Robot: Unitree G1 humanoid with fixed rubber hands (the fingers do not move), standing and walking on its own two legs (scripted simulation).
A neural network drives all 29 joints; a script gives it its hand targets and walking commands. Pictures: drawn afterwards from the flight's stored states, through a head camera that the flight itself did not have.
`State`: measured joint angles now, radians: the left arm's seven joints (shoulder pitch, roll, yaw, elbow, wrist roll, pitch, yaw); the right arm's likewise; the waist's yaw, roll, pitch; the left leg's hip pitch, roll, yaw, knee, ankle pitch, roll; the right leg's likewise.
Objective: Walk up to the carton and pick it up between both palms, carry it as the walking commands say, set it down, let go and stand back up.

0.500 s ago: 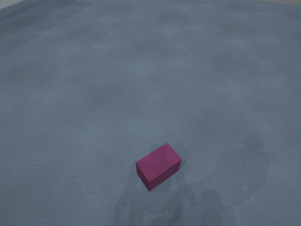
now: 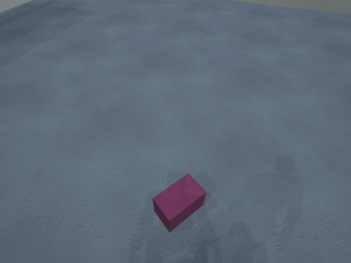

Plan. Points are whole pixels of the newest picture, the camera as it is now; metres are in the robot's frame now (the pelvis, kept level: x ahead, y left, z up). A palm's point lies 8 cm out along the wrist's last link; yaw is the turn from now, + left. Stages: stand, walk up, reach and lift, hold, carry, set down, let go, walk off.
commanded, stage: walk up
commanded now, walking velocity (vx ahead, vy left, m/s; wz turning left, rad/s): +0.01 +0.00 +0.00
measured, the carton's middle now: (179, 202) +0.57 -0.01 -0.69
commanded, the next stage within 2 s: none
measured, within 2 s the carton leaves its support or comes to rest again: neither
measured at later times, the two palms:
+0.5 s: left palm out of the picture -0.02 +0.19 -0.15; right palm out of the picture -0.01 -0.23 -0.15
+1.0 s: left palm out of the picture +0.02 +0.26 -0.17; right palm out of the picture +0.11 -0.28 -0.13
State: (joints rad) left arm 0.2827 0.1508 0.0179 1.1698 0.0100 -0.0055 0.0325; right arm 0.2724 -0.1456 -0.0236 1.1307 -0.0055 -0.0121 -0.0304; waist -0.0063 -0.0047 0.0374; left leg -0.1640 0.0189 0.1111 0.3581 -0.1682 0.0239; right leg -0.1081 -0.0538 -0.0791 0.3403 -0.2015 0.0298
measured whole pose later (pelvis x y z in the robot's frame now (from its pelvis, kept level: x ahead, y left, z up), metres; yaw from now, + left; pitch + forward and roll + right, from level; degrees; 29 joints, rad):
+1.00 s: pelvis +0.02 -0.01 -0.03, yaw +14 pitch +0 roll -2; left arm 0.22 0.26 0.07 0.92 0.05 0.04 0.01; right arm 0.29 -0.25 -0.07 0.93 -0.03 0.02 -0.03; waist -0.01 -0.04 0.05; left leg -0.38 0.08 0.08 0.73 -0.35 0.02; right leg -0.39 -0.05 -0.11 1.04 -0.50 0.02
